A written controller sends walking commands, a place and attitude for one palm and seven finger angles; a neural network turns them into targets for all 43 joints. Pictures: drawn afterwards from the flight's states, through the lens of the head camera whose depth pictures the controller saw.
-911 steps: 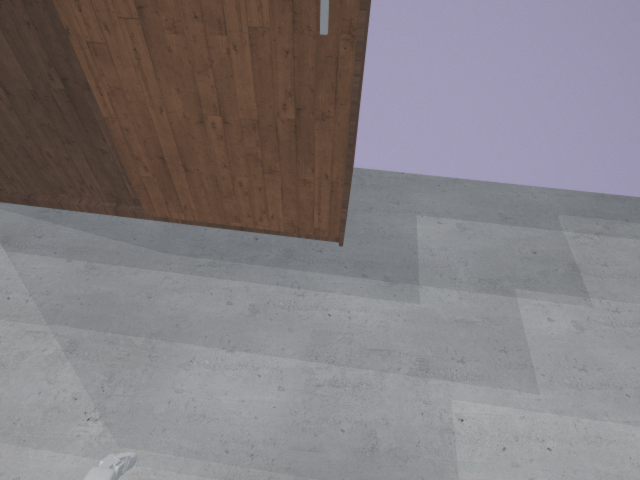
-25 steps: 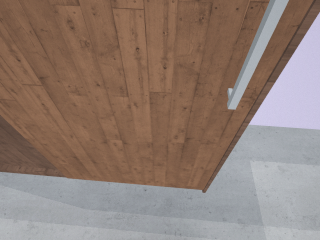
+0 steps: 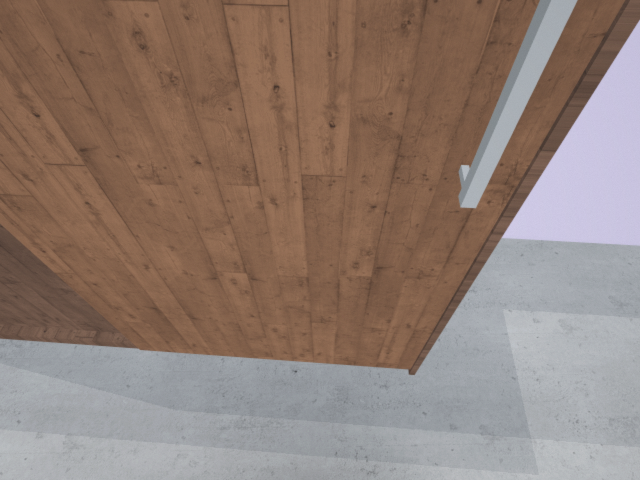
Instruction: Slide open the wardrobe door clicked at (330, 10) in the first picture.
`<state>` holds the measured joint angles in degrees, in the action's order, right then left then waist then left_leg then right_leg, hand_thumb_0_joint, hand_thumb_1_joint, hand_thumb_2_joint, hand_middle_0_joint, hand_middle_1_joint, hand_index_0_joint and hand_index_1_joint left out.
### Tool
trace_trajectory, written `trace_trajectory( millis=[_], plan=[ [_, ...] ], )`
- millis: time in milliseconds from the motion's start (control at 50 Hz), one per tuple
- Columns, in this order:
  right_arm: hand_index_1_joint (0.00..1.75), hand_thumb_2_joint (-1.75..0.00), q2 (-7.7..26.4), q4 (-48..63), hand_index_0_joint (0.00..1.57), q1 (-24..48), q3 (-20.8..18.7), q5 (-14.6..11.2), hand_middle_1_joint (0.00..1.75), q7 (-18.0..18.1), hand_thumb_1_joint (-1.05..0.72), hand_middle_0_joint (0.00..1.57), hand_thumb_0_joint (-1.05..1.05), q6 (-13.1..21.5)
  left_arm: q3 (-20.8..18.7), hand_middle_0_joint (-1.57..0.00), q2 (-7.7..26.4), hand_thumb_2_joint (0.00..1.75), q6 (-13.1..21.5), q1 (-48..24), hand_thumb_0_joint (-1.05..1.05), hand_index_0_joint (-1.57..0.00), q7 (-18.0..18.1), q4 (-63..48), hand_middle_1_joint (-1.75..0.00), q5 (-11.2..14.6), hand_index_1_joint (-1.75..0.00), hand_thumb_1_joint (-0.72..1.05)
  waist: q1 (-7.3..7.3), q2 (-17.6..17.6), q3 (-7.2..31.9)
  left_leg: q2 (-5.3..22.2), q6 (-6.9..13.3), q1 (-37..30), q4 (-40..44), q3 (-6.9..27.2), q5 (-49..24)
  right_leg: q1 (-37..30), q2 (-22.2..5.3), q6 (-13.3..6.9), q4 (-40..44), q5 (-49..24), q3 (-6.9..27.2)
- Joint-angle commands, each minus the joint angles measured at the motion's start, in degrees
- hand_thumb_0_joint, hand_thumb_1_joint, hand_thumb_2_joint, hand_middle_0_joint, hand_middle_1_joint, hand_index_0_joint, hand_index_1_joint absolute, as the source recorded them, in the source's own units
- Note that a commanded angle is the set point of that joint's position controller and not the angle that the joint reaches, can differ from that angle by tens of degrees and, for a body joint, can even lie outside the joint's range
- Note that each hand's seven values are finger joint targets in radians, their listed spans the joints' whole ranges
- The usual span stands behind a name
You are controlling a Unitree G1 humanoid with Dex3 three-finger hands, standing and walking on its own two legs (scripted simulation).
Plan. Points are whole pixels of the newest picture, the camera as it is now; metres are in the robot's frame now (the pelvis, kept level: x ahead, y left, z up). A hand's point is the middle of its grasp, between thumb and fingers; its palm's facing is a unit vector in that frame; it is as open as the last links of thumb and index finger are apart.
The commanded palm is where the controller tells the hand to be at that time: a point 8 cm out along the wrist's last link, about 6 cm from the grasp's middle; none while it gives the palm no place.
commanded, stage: come to a stop and stand still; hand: right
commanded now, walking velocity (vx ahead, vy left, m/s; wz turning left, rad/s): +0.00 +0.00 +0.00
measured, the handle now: (505, 95) +0.45 -0.15 +0.24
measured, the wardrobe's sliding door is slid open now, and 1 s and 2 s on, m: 0.00 0.00 0.00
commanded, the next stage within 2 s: look again from close up in 1.16 s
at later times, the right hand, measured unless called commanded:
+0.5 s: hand out of the picture +0.01 -0.21 -0.15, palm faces -0.04 +0.96 -0.29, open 7.4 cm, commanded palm none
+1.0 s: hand out of the picture +0.03 -0.15 -0.16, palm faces -0.02 +0.97 -0.23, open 7.3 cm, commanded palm none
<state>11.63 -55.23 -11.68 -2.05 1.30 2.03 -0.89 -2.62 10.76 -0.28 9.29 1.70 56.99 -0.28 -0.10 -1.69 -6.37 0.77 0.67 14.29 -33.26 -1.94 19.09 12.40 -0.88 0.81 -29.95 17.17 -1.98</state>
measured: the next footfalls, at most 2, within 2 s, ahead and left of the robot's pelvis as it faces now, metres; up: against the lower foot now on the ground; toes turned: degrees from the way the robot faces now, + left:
none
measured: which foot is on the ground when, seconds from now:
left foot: down 0.00-1.00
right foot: down 0.00-1.00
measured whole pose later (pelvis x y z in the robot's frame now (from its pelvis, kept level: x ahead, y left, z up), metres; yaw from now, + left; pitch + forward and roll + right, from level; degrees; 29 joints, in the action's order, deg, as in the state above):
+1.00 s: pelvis +0.00 +0.03 +0.01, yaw +0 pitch +0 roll -1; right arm 10.3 -63.5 -12.0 0.7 0.9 1.0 1.3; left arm 0.4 10.7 1.0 14.2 1.7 63.0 -0.7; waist 0.0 0.9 -2.9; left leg -1.3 3.2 11.1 -27.7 -2.6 16.3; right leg 8.9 -2.8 3.0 -23.8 14.4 -1.5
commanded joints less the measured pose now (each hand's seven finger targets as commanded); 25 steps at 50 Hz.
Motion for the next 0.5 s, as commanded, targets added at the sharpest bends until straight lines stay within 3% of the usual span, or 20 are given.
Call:
trace_trajectory(
  millis=[0, 20, 60, 100, 140, 180, 240, 280, 360, 480],
  plan=[
    [0.30, -0.90, 7.60, 2.91, 0.20, -6.25, -0.56, -0.50, 0.30, 1.66, -0.90, 0.20, 0.00, 2.49, -0.76, -0.20, 6.99, 0.90, 1.02, 2.80, 0.00, -0.20, -0.87, -6.81, -0.30, -0.59, -0.30, 0.90, -0.39, 11.75, 15.13, 6.77, 2.47, -3.16, 4.46, 7.26, -14.06, -3.17, -6.38, -1.86, -4.58, -21.40, 1.93],
    [0.30, -0.90, 7.84, 2.61, 0.20, -3.61, -0.27, -0.44, 0.30, 1.27, -0.90, 0.20, 0.00, 1.90, 0.14, -0.20, 4.62, 0.90, 1.35, 3.20, 0.00, -0.20, -0.56, -6.45, -0.30, -0.69, -0.30, 0.90, 0.61, 14.80, 10.90, 6.96, 3.22, -0.43, 2.50, 6.97, -12.55, -1.63, -5.39, -1.59, -1.09, -17.84, 3.14],
    [0.30, -0.90, 6.23, 2.37, 0.20, -3.22, 0.48, -0.27, 0.30, 0.71, -0.90, 0.20, 0.00, 1.64, 0.63, -0.20, 5.30, 0.90, 1.64, 5.59, 0.00, -0.20, -0.46, -6.73, -0.30, -0.93, -0.30, 0.90, 0.22, 16.72, 7.09, 2.72, 2.34, 0.33, 0.88, 3.03, -7.11, 1.01, -7.51, -3.34, 3.81, -21.49, 5.89],
    [0.30, -0.90, 5.71, 1.40, 0.20, -3.70, 0.84, -0.22, 0.30, 0.45, -0.90, 0.20, 0.00, 1.05, 0.71, -0.20, 6.74, 0.90, 1.59, 5.67, 0.00, -0.20, -0.20, -6.80, -0.30, -0.70, -0.30, 0.90, -0.39, 12.78, 4.20, 1.11, 1.40, 0.20, 1.45, 1.52, -1.89, 3.09, -8.11, -4.45, 6.39, -17.51, 7.31],
    [0.30, -0.90, 5.45, 0.67, 0.20, -3.81, 1.11, -0.27, 0.30, 0.06, -0.90, 0.20, 0.00, 0.95, 0.88, -0.20, 6.93, 0.90, 1.55, 5.54, 0.00, -0.20, -0.17, -7.24, -0.30, -0.56, -0.30, 0.90, -0.46, 6.34, 1.60, 1.70, 1.35, 0.91, 3.93, 3.09, -2.19, 5.01, -6.82, -4.29, 8.03, -7.99, 7.11],
    [0.30, -0.90, 5.32, 0.38, 0.20, -3.31, 1.27, -0.25, 0.30, -0.25, -0.90, 0.20, 0.00, 1.01, 1.05, -0.20, 6.93, 0.90, 1.72, 6.26, 0.00, -0.20, -0.24, -6.88, -0.30, -0.63, -0.30, 0.90, -0.25, 3.13, 0.48, 2.23, 1.31, 1.42, 5.04, 4.07, -2.44, 5.28, -6.06, -4.03, 9.81, -3.17, 7.02],
    [0.30, -0.90, 5.30, -0.03, 0.20, -3.48, 1.29, -0.28, 0.30, -0.31, -0.90, 0.20, 0.00, 1.07, 1.02, -0.20, 6.86, 0.90, 1.82, 7.05, 0.00, -0.20, -0.37, -5.85, -0.30, -0.76, -0.30, 0.90, -0.13, 0.77, 0.81, 2.73, 1.20, 1.82, 6.24, 4.98, -1.72, 4.63, -5.59, -3.94, 11.51, 1.81, 6.89],
    [0.30, -0.90, 5.60, -0.40, 0.20, -3.61, 1.29, -0.33, 0.30, -0.38, -0.90, 0.20, 0.00, 1.37, 1.28, -0.20, 6.93, 0.90, 2.18, 7.57, 0.00, -0.20, -0.36, -5.00, -0.30, -0.78, -0.30, 0.90, -0.20, 1.12, 3.39, 3.21, 1.23, 0.26, 6.24, 5.16, -4.16, 2.63, -5.36, -3.96, 11.18, -1.93, 6.17],
    [0.30, -0.90, 5.94, -1.28, 0.20, -3.73, 1.34, -0.46, 0.30, -0.43, -0.90, 0.20, 0.00, 1.58, 1.70, -0.20, 6.73, 0.90, 2.38, 7.90, 0.00, -0.20, -0.33, -3.40, -0.30, -0.79, -0.30, 0.90, -0.18, 1.73, 4.58, 3.98, 1.23, -0.15, 7.21, 5.74, -6.09, 0.32, -4.95, -3.68, 10.64, -4.98, 4.96],
    [0.30, -0.90, 6.72, -2.85, 0.20, -3.53, 1.42, -0.57, 0.30, -0.37, -0.90, 0.20, 0.00, 2.14, 2.10, -0.20, 6.14, 0.90, 2.32, 8.80, 0.00, -0.20, -0.29, -0.57, -0.30, -0.60, -0.30, 0.90, 0.12, -0.87, 5.70, 5.42, 1.51, -1.11, 8.63, 6.61, -10.76, -1.83, -4.41, -2.80, 8.89, -8.75, 3.28]
  ],
)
